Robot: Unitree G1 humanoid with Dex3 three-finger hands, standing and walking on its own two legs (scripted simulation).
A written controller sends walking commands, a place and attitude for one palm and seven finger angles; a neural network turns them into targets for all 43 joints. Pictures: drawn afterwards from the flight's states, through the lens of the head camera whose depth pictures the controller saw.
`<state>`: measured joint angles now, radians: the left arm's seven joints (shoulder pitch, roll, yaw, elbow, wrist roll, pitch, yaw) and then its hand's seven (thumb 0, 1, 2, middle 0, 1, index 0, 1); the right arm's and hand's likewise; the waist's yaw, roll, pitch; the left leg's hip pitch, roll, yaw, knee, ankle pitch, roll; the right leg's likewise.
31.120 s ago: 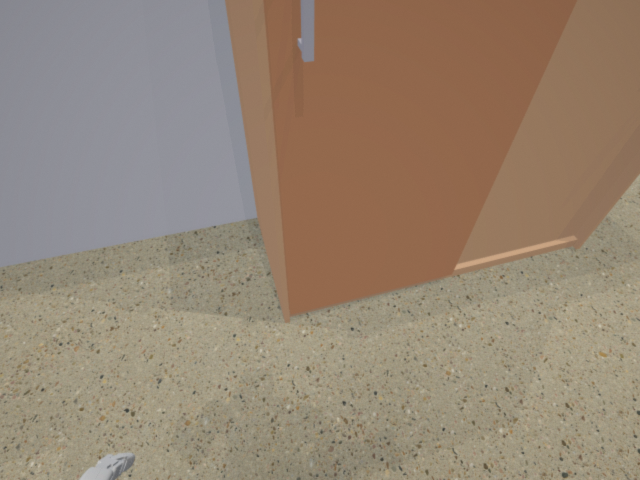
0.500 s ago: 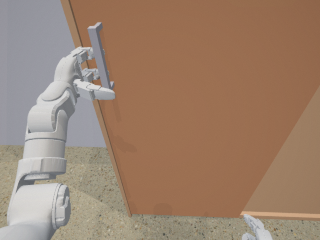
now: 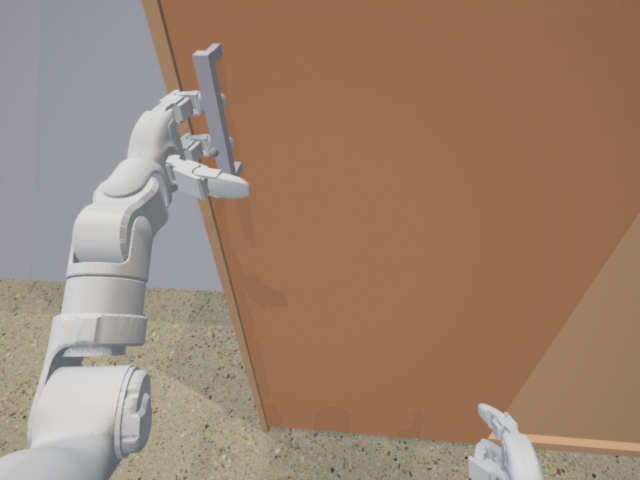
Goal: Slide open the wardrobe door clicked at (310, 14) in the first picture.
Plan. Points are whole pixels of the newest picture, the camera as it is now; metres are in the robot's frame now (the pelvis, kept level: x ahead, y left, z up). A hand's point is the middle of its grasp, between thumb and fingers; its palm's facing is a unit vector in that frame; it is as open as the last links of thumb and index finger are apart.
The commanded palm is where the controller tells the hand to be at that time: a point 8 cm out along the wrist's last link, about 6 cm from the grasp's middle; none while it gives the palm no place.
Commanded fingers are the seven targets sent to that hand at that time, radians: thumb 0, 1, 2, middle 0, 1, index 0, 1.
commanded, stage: slide the fingers in behind the handle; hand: left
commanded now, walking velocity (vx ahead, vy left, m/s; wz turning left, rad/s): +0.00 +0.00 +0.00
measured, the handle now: (222, 123) +0.46 +0.17 +0.27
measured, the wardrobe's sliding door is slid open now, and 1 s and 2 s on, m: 0.00 0.00 0.00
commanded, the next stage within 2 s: grip the handle and tug to test in 0.36 s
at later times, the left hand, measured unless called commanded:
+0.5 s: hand (220, 149) +0.39 +0.15 +0.27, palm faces +0.03 -1.00 -0.01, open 14.3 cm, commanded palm +0.36 +0.20 +0.27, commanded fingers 0.00 -0.36 0.36 -0.31 -1.22 -0.31 -1.22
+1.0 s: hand (221, 147) +0.40 +0.15 +0.27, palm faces +0.05 -1.00 -0.03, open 8.3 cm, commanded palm +0.37 +0.20 +0.27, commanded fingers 0.00 0.81 0.86 -0.44 -1.39 -0.44 -1.39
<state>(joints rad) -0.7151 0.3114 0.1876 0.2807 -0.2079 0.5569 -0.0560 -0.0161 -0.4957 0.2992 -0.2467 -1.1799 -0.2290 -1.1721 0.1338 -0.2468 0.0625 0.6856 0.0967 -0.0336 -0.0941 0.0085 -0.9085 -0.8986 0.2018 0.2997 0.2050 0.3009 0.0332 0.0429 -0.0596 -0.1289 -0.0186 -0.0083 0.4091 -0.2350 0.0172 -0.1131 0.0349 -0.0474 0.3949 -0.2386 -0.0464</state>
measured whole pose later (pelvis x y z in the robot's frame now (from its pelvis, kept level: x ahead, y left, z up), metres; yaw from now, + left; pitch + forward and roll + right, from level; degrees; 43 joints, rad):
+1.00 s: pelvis +0.01 +0.00 +0.00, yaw +0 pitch -2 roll +0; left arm -0.71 0.29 0.19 0.24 -0.20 0.59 -0.03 0.00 0.37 0.67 -0.32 -1.29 -0.30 -1.29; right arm 0.15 -0.25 0.06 0.69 0.09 -0.01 -0.09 0.01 -0.91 -0.90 0.20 0.30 0.20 0.30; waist 0.03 0.05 -0.06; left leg -0.12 -0.02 0.00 0.40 -0.24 0.02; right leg -0.11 0.03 -0.04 0.39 -0.24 -0.04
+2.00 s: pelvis +0.04 +0.00 +0.00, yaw -3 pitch +0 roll +0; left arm -0.47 0.29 0.28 -0.11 -0.23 0.67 -0.04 -0.01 0.75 0.77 -0.28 -1.34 -0.20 -1.27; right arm 0.13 -0.26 0.05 0.62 0.09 0.03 -0.06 0.01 -0.91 -0.90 0.20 0.30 0.20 0.30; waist 0.00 0.07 -0.10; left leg -0.10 -0.01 0.04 0.40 -0.28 0.02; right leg -0.11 0.04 0.01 0.40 -0.28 -0.04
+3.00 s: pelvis -0.01 -0.01 -0.01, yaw -3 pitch +0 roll +0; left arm -0.70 0.26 0.08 0.28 -0.13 0.09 0.13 -0.01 0.74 0.85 -0.43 -1.40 -0.30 -1.39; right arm 0.17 -0.18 0.03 0.66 0.02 0.00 -0.07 0.01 -0.91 -0.90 0.20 0.30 0.21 0.30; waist 0.03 0.04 0.02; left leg -0.23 0.01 0.03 0.50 -0.27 0.01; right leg -0.38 0.04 -0.01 0.86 -0.45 -0.01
